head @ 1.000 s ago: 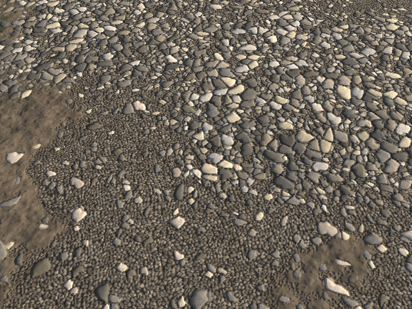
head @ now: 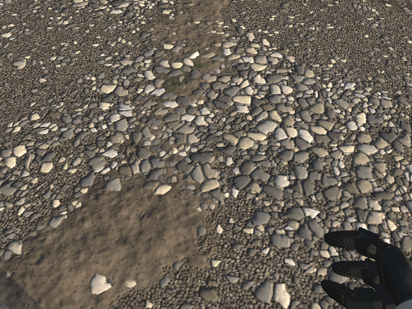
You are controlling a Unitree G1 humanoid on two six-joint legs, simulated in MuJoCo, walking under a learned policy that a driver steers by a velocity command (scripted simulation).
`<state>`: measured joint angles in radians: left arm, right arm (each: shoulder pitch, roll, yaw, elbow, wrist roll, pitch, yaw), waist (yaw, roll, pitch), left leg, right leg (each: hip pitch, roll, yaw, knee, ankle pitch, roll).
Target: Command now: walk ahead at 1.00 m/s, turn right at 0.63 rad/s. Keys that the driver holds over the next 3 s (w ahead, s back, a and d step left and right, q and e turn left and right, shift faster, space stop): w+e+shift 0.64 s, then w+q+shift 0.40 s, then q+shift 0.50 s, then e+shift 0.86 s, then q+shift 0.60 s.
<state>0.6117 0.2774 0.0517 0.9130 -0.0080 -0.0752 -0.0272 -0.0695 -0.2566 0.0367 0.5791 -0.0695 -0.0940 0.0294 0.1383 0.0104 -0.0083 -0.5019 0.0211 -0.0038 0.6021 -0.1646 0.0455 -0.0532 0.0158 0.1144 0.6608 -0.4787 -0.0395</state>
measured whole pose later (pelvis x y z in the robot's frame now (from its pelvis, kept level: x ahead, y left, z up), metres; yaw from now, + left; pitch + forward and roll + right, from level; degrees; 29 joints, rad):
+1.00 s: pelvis +0.89 -0.23 +0.02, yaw -31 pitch +0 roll +1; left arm 0.18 0.30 0.01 0.72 0.07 -0.08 -0.02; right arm 0.43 -0.31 -0.06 0.83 -0.01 -0.05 0.02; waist -0.04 -0.02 0.02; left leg -0.25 -0.13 -0.04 0.46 -0.20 0.09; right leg -0.43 0.02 0.05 1.20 -0.30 -0.04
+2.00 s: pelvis +1.27 -0.40 +0.01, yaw -9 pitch +1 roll +2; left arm 0.23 0.29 0.07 0.78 -0.02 0.07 0.00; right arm 0.05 -0.24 -0.05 0.69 -0.01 0.03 -0.05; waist 0.04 0.00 0.05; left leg -0.31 0.09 0.22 0.52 -0.22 0.00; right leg -0.41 -0.09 -0.08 0.84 -0.39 0.05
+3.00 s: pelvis +1.30 -0.44 +0.02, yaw -15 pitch +2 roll +0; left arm 0.19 0.29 0.09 0.68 0.03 0.00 0.02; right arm 0.16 -0.36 -0.12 0.67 0.03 0.05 -0.03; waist -0.01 0.05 0.03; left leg -0.49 -0.11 -0.22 0.90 -0.44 -0.04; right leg -0.21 0.07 0.04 0.44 -0.25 -0.05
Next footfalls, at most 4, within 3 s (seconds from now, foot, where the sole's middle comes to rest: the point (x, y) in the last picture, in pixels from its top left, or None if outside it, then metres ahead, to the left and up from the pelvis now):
0.40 right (280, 299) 0.53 -0.13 -0.75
0.84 left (302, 188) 0.97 -0.21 -0.75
1.26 right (380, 145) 1.24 -0.54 -0.75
1.64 left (314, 118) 1.36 -0.27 -0.75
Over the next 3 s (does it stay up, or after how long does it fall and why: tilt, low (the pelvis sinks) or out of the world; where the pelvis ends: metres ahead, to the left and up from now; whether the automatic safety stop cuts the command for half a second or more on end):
stays up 1.30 -0.44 0.02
